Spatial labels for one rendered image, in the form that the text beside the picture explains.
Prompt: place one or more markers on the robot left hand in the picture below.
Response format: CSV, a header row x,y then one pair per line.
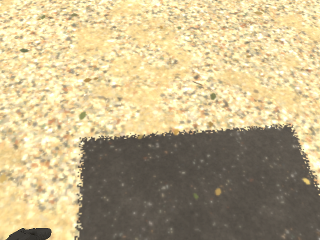
x,y
31,234

